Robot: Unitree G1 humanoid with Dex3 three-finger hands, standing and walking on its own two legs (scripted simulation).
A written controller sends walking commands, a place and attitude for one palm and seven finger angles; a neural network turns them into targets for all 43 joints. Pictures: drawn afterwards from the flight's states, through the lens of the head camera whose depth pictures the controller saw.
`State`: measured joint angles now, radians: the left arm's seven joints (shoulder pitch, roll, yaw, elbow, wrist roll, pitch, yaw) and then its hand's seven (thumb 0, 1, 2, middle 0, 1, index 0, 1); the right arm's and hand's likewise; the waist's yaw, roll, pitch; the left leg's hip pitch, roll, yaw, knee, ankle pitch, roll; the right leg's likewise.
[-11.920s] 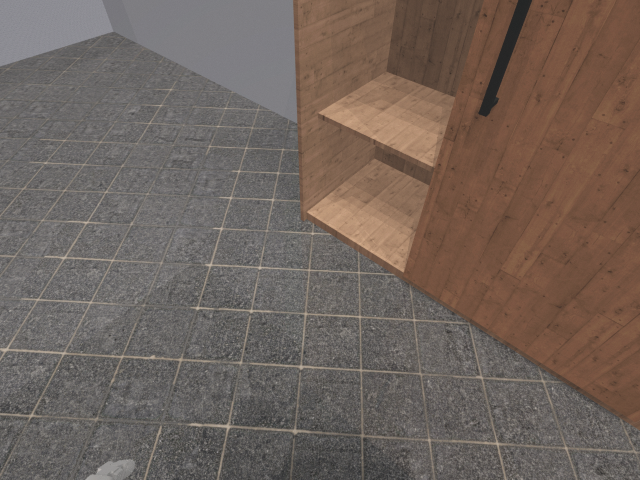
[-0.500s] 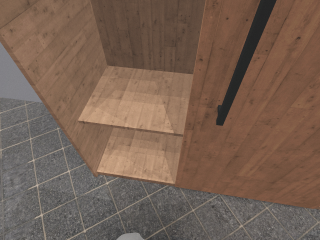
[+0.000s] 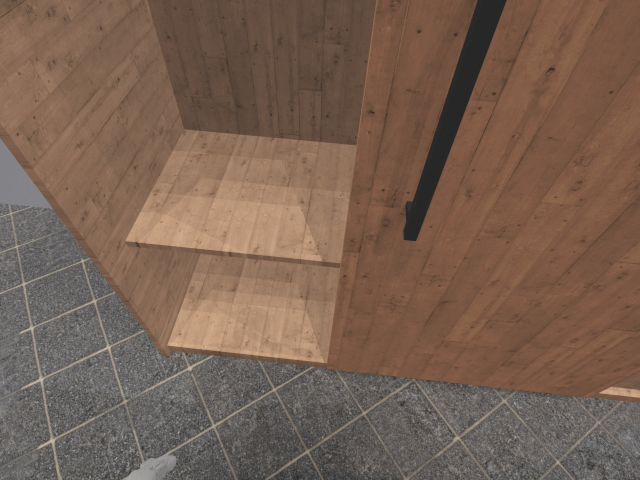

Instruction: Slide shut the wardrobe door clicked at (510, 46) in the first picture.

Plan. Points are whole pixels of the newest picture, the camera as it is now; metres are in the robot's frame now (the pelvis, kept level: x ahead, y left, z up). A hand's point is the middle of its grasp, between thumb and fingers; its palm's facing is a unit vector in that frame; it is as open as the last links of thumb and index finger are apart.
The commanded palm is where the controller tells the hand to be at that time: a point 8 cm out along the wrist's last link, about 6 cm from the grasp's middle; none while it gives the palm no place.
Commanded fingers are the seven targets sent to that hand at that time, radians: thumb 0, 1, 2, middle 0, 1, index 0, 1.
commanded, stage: come to a stop and stand still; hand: right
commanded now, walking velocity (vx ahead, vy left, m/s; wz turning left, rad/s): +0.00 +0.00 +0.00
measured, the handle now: (438, 135) +0.46 -0.12 +0.19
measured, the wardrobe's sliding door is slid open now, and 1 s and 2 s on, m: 0.51 0.51 0.51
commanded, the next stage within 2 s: look again from close up in 1.08 s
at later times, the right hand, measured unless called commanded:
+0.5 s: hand out of the picture -0.06 -0.18 -0.16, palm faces +0.03 +0.97 -0.22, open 7.4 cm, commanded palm none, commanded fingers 0.00 -0.90 -0.90 0.20 0.30 0.20 0.30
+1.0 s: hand out of the picture -0.06 -0.14 -0.17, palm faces +0.05 +0.98 -0.17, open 7.4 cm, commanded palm none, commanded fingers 0.00 -0.90 -0.90 0.20 0.30 0.20 0.30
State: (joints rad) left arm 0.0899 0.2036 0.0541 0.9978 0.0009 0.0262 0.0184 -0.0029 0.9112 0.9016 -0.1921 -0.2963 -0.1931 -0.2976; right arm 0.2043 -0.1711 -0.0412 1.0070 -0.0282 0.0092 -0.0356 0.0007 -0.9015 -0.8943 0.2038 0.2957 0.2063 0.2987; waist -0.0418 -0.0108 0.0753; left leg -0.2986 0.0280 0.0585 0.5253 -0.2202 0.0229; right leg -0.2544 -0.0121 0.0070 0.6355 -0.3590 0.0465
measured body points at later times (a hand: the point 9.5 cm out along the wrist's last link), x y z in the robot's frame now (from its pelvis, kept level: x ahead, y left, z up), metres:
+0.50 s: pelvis -0.03 -0.01 +0.01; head -0.02 +0.01 +0.46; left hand -0.04 +0.21 -0.16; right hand -0.06 -0.23 -0.14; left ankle -0.07 +0.10 -0.74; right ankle -0.02 -0.13 -0.74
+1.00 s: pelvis -0.03 +0.01 +0.01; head -0.02 +0.03 +0.46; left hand -0.07 +0.21 -0.16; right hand -0.06 -0.19 -0.15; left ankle -0.07 +0.10 -0.74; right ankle -0.02 -0.13 -0.74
